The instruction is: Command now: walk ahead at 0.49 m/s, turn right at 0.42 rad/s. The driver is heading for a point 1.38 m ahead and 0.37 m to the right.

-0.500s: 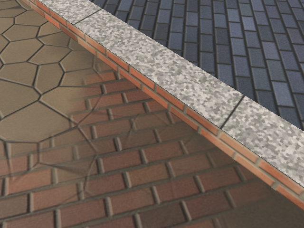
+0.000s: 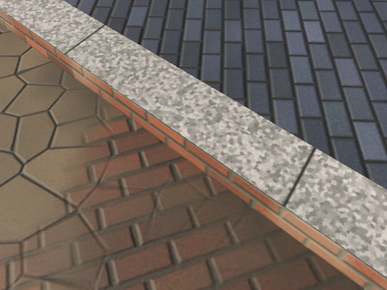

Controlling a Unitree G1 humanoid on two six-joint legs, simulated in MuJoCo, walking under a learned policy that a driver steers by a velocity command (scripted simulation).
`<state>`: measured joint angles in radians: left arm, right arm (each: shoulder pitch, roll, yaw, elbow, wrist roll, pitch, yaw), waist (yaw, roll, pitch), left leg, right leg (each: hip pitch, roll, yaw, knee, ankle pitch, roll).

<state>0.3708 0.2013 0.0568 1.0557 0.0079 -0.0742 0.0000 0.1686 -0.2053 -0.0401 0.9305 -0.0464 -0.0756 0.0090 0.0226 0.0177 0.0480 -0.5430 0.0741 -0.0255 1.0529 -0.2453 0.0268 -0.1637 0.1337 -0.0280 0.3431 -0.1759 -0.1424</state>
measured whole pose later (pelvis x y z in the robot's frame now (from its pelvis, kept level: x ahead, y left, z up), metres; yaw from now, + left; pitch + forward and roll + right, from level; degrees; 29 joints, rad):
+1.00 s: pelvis +0.49 -0.10 -0.01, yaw -34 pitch +1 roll +0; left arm 0.24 0.24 0.06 0.84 0.02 -0.03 0.00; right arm 0.24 -0.23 -0.04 0.81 -0.04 -0.05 0.02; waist -0.02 0.04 0.04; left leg -0.53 0.10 0.02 1.28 -0.33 -0.02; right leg -0.27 0.12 -0.04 0.46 -0.22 -0.13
